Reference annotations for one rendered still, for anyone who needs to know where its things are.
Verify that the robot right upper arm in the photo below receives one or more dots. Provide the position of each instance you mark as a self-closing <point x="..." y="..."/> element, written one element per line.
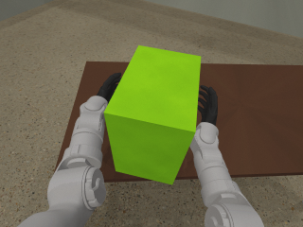
<point x="222" y="214"/>

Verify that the right robot hand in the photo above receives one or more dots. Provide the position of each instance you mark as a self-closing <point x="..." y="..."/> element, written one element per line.
<point x="209" y="112"/>

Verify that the robot left upper arm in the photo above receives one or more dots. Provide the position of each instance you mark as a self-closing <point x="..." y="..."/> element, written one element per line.
<point x="73" y="195"/>

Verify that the right robot forearm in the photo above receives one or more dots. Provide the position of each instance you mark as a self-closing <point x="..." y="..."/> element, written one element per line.
<point x="215" y="180"/>

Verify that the left robot forearm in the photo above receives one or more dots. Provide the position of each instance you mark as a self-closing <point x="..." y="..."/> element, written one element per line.
<point x="87" y="137"/>

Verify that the left robot hand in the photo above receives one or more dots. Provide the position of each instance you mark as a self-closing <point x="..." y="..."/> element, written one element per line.
<point x="109" y="85"/>

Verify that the table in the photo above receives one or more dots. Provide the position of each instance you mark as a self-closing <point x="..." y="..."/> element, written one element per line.
<point x="259" y="119"/>

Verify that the carton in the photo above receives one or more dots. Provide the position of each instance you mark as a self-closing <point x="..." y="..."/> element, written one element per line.
<point x="151" y="117"/>

